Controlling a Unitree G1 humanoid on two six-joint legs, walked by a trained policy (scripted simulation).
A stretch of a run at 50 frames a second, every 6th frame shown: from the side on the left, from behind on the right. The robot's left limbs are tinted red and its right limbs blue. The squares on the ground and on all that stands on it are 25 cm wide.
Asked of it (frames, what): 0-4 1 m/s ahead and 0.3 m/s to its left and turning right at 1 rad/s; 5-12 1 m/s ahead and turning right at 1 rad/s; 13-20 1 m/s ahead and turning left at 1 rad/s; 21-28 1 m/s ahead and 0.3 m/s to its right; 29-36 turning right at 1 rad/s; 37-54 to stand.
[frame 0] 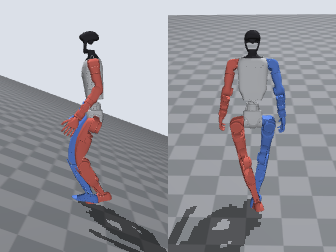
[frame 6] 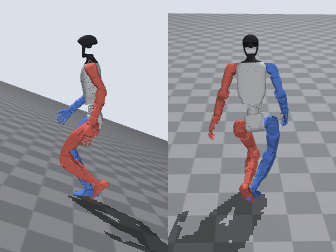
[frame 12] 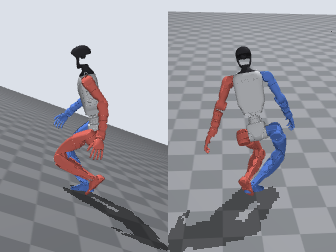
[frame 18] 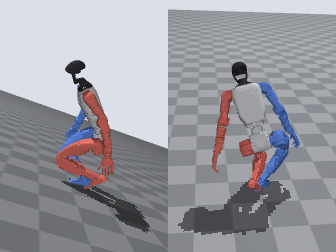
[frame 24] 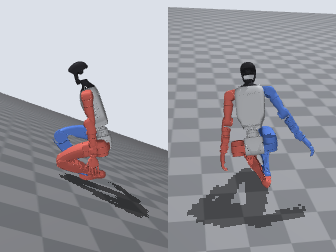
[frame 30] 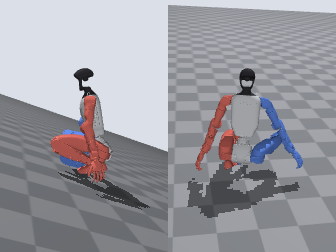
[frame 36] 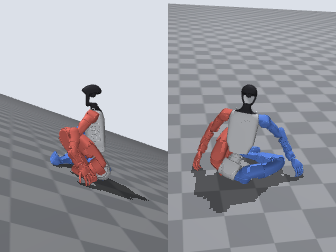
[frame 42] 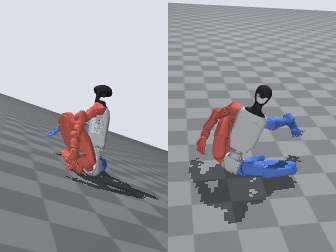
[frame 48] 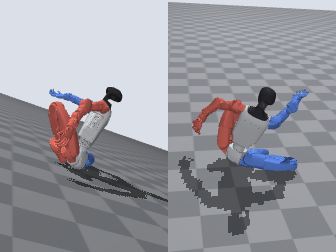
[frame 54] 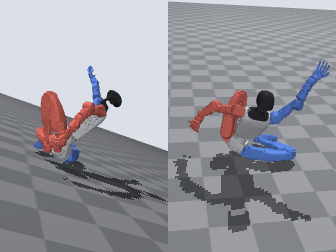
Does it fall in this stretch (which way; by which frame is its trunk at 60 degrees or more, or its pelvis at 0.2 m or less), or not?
yes: goes over backward; its pelvis at 0.2 m or less by frame 36
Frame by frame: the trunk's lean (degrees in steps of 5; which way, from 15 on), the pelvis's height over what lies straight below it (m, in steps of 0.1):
0: 5, 0.8
6: 5, 0.7
12: 15 forward and to its left, 0.6
18: 25 forward and to its left, 0.5
24: 20 forward, 0.4
30: 10, 0.3
36: 10, 0.2
42: 25 to its right, 0.2
48: 40 backward and to its right, 0.2
54: 55 backward, 0.2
